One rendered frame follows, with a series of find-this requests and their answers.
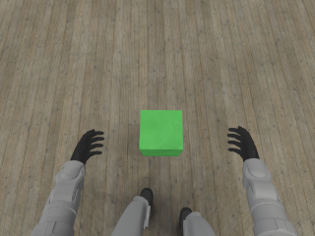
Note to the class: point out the right robot hand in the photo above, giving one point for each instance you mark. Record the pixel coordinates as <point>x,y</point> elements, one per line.
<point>247,147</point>

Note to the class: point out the robot right foot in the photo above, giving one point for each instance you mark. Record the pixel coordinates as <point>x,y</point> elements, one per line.
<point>183,214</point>

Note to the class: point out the right robot thigh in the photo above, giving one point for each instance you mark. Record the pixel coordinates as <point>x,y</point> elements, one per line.
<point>197,226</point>

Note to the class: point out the left robot hand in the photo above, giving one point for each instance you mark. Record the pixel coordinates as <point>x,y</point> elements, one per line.
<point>82,151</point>

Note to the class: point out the left robot forearm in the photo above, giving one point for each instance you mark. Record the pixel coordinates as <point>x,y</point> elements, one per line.
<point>61,208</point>

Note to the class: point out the carton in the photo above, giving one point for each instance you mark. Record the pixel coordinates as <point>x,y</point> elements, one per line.
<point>161,132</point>

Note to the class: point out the right robot forearm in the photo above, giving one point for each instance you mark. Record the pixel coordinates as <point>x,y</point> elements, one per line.
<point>265,204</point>

